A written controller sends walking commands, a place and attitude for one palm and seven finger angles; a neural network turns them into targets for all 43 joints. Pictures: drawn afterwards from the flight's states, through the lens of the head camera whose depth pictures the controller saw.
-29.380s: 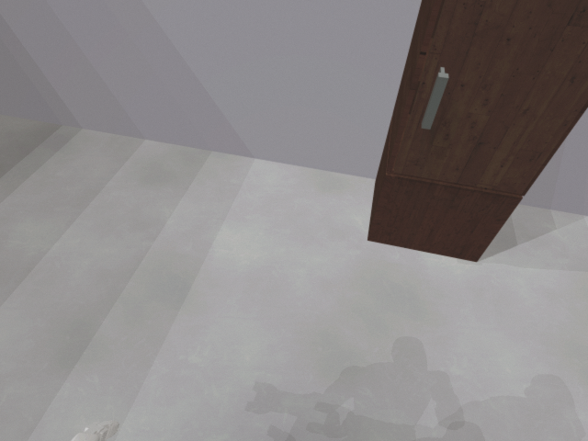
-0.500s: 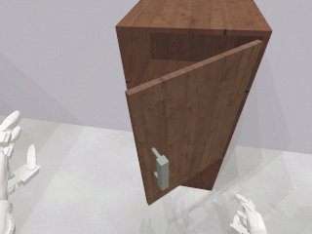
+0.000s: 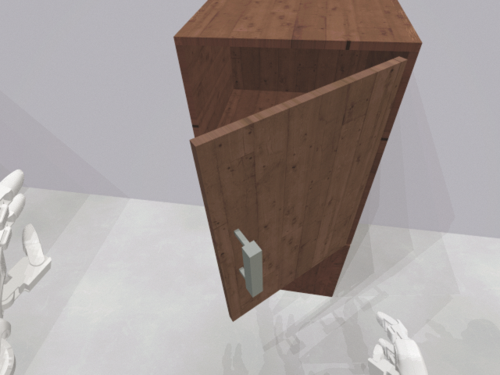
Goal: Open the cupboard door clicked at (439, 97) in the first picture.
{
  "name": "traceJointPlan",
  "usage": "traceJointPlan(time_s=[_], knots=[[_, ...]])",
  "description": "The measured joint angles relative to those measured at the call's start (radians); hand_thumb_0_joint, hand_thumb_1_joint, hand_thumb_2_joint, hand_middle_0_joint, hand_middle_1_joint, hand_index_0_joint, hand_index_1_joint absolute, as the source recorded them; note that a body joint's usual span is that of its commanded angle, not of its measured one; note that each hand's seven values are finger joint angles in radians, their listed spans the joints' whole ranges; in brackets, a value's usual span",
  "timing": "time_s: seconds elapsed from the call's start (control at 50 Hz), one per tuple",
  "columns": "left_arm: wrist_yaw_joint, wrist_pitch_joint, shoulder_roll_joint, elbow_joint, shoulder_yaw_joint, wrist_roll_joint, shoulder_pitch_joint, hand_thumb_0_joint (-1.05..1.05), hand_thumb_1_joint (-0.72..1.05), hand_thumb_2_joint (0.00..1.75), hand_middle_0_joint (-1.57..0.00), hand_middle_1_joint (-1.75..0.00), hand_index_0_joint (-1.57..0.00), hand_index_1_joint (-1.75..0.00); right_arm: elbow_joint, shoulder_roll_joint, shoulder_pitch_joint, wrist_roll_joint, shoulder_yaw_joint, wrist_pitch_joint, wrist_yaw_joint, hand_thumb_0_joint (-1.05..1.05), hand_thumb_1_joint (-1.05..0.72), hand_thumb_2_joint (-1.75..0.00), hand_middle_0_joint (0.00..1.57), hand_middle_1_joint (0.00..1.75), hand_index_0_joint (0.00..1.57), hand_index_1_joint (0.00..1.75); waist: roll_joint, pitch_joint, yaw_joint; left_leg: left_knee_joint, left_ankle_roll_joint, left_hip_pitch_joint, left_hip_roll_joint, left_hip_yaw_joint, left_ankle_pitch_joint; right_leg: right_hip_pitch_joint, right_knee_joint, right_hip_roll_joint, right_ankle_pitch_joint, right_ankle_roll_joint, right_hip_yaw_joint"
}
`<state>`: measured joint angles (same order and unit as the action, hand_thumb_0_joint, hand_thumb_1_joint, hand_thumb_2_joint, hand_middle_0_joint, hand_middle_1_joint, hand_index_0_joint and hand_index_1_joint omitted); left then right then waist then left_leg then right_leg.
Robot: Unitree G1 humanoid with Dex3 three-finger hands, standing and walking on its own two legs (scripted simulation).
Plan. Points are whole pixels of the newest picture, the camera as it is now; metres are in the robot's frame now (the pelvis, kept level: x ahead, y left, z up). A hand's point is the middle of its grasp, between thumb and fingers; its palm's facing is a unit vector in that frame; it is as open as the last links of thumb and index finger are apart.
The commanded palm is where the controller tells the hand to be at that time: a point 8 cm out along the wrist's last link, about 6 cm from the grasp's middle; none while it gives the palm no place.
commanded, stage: step back with the hand held close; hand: left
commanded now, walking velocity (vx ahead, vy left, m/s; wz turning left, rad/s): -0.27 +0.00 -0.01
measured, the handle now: (247, 262) +0.34 +0.05 -0.05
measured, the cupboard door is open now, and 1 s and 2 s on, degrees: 43 43 43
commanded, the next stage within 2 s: stop stepping back and stand still in 0.94 s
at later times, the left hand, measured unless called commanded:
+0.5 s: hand out of the picture +0.12 +0.28 +0.15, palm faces +0.42 -0.75 -0.51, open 7.4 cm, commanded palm +0.06 +0.32 +0.17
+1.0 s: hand out of the picture +0.00 +0.28 +0.16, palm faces +0.56 -0.66 -0.51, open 7.4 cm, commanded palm -0.07 +0.31 +0.17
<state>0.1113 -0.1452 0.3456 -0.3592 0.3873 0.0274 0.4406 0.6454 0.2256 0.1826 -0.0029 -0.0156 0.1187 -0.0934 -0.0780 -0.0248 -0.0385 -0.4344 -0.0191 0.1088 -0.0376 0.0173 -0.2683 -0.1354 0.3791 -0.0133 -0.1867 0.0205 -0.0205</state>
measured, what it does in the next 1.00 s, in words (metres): shifts its weight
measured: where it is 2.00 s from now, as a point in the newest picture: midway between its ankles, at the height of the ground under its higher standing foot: outside the picture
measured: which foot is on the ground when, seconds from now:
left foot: down 0.00-1.00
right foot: down 0.00-1.00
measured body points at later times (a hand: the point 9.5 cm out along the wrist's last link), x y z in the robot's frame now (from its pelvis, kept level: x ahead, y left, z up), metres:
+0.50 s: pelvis -0.08 +0.02 -0.01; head -0.06 +0.02 +0.44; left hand +0.09 +0.32 +0.18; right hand +0.10 -0.22 -0.08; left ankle -0.02 +0.13 -0.74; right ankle +0.02 -0.13 -0.74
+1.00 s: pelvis -0.17 -0.01 -0.04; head -0.14 +0.00 +0.41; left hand -0.04 +0.31 +0.18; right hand +0.05 -0.22 -0.11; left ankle -0.03 +0.14 -0.73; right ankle +0.01 -0.12 -0.74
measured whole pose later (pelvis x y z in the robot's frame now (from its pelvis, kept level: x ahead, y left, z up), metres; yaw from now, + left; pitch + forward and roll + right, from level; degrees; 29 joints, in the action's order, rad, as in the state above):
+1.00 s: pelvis -0.17 -0.01 -0.04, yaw +8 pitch -4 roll +2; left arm 0.13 -0.26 0.41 -0.54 0.49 0.00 0.48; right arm 0.59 0.22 0.16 0.00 0.03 0.13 -0.08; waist 0.03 -0.12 -0.01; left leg -0.75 0.03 0.54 -0.01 -0.05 -0.41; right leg -0.52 0.68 0.00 -0.12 0.04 0.12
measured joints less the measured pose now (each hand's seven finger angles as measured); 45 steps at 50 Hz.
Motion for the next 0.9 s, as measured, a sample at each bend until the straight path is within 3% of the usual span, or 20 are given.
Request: traceJointPlan(time_s=[0.14, 0.3, 0.68, 0.9], knots=[[-0.004, -0.015, 0.025, -0.043, 0.001, 0.005, 0.092, 0.02, 0.89, 0.90, -0.21, -0.30, -0.21, -0.30, -0.043, 0.018, -0.029, 0.006, 0.024, -0.065, 0.002, 0.01, -0.90, -0.90, 0.21, 0.30, 0.20, 0.30, 0.013, -0.006, 0.034, 0.003, 0.009, 0.069, 0.012, -0.017, 0.030, -0.071, -0.009, -0.012, 0.039, 0.012, 0.018], [0.010, -0.010, 0.066, -0.092, 0.010, 0.004, 0.119, 0.02, 0.89, 0.90, -0.21, -0.30, -0.21, -0.30, -0.064, 0.012, -0.024, 0.016, 0.037, -0.095, -0.012, 0.01, -0.91, -0.90, 0.20, 0.30, 0.20, 0.29, 0.055, -0.029, 0.032, -0.024, 0.019, 0.120, 0.026, -0.021, 0.057, -0.120, 0.012, -0.024, 0.069, 0.021, 0.024], [0.035, -0.079, 0.059, -0.141, 0.055, -0.031, 0.091, 0.02, 0.89, 0.90, -0.21, -0.30, -0.21, -0.30, -0.059, -0.010, 0.034, 0.013, 0.017, -0.029, -0.001, 0.01, -0.90, -0.90, 0.21, 0.30, 0.20, 0.30, 0.079, -0.043, 0.037, -0.196, 0.038, 0.292, 0.032, 0.007, 0.010, -0.240, 0.127, 0.002, 0.088, 0.018, 0.055], [0.029, -0.110, 0.086, -0.156, 0.099, -0.035, 0.052, 0.02, 0.89, 0.90, -0.21, -0.30, -0.21, -0.30, -0.052, -0.014, 0.014, 0.014, 0.035, 0.007, 0.005, 0.01, -0.90, -0.90, 0.21, 0.30, 0.20, 0.30, 0.098, -0.077, 0.048, -0.270, 0.056, 0.380, 0.023, -0.044, -0.046, -0.324, 0.250, 0.018, 0.070, 0.026, 0.119]])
